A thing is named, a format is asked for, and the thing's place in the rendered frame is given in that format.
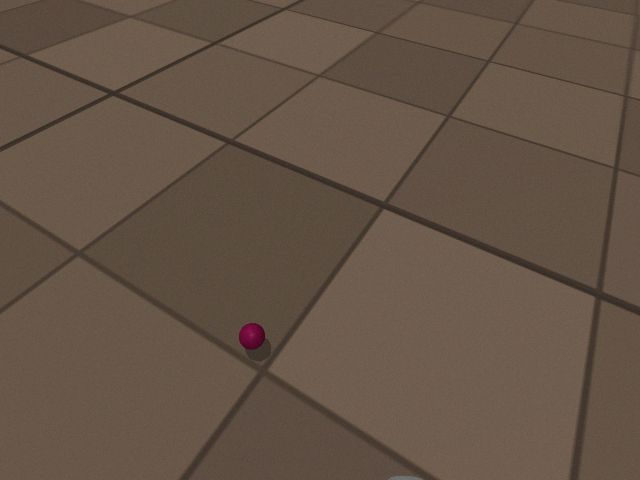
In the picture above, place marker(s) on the ball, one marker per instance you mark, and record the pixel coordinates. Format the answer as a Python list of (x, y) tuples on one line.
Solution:
[(252, 336)]

